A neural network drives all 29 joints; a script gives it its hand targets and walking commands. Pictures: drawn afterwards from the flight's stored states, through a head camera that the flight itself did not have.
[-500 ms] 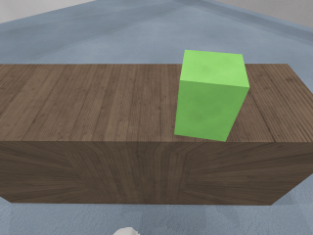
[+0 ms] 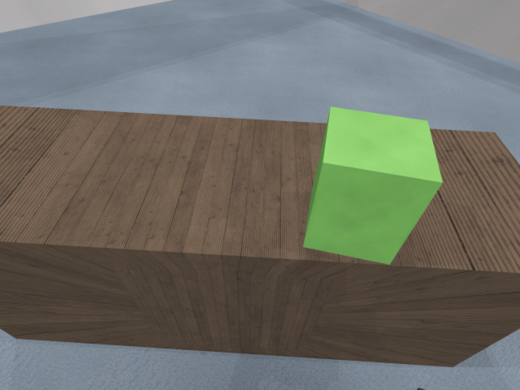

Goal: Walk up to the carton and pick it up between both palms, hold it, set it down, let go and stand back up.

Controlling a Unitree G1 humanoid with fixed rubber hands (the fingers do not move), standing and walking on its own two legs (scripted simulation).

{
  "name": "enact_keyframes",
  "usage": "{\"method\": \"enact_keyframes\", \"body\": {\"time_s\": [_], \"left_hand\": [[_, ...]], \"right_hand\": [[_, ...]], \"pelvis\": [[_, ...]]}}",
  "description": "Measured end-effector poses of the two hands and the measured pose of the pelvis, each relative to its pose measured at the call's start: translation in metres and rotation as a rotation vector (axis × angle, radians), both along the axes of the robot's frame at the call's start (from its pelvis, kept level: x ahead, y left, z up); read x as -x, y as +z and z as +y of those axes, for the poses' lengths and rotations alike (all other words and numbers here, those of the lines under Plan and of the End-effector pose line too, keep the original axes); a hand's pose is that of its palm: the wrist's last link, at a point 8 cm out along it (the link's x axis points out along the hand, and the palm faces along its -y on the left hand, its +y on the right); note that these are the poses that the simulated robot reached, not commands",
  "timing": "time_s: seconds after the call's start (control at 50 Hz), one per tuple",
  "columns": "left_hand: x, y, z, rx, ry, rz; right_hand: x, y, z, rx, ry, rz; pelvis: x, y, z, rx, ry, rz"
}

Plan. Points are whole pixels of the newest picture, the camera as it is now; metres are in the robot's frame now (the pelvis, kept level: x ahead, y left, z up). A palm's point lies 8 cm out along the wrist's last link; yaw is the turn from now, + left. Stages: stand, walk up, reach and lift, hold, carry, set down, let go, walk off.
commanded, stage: walk up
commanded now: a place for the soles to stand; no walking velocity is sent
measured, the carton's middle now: (361, 188) +0.51 -0.19 +0.03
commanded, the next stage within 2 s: none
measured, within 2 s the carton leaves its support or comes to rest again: neither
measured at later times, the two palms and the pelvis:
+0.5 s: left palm out of the picture +0.07 +0.30 -0.09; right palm out of the picture +0.10 -0.28 -0.09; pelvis +0.01 +0.00 +0.03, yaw +1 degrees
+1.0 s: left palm out of the picture +0.13 +0.17 -0.13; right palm out of the picture +0.05 -0.51 -0.10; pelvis +0.04 -0.14 -0.02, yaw -3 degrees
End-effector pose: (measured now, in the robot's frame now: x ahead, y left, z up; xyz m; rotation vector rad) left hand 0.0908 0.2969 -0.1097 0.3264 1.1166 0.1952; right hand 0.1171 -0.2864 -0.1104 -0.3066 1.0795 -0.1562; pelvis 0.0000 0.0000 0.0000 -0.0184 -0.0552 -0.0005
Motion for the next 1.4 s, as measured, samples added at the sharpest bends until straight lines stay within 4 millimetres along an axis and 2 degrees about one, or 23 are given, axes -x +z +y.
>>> {"method": "enact_keyframes", "body": {"time_s": [0.12,0.36,0.56,0.64,0.74,0.84,0.92,0.96,1.0,1.1,1.24,1.4], "left_hand": [[-0.006,0.009,0.003,0.008,0.012,-0.006],[0.010,0.016,0.003,0.021,0.042,0.055],[0.015,0.016,0.004,0.029,0.043,0.090],[0.010,0.013,0.008,0.023,0.049,0.099],[0.003,0.003,-0.005,0.010,0.010,0.115],[-0.017,-0.010,-0.042,0.010,-0.054,0.133],[-0.036,-0.019,-0.084,0.006,-0.070,0.078],[-0.040,-0.020,-0.104,0.018,-0.062,0.044],[-0.041,-0.018,-0.124,0.037,-0.045,0.027],[-0.039,-0.017,-0.156,0.058,-0.018,0.033],[-0.048,-0.024,-0.173,0.051,0.017,0.096],[-0.084,-0.004,-0.186,0.011,0.007,0.039]], "right_hand": [[0.000,0.008,0.007,-0.004,0.003,0.031],[0.010,0.018,0.005,-0.006,-0.010,0.086],[0.017,0.022,-0.002,0.010,-0.033,0.081],[0.037,0.029,-0.030,0.090,-0.084,0.064],[0.067,0.036,-0.085,0.196,-0.146,0.087],[0.087,0.035,-0.149,0.271,-0.183,0.105],[0.089,0.019,-0.200,0.295,-0.188,0.145],[0.083,0.013,-0.213,0.293,-0.190,0.169],[0.070,0.010,-0.219,0.274,-0.171,0.171],[0.032,0.006,-0.213,0.196,-0.099,0.130],[-0.018,-0.005,-0.188,0.078,-0.053,0.063],[-0.079,-0.007,-0.180,-0.007,-0.027,0.031]], "pelvis": [[-0.003,0.010,0.002,0.004,0.008,0.002],[-0.007,0.025,0.003,-0.007,0.019,0.002],[-0.009,0.026,0.000,-0.015,0.020,0.009],[-0.010,0.021,-0.016,-0.035,0.012,0.016],[-0.013,0.010,-0.042,-0.058,-0.031,0.004],[-0.018,-0.007,-0.079,-0.058,-0.070,-0.004],[-0.027,-0.024,-0.116,-0.018,-0.066,-0.016],[-0.033,-0.025,-0.130,-0.019,-0.058,-0.017],[-0.038,-0.023,-0.139,-0.013,-0.053,-0.020],[-0.058,-0.015,-0.155,-0.003,-0.031,-0.016],[-0.083,-0.012,-0.170,-0.024,-0.029,-0.013],[-0.098,-0.001,-0.184,-0.025,-0.016,0.000]]}}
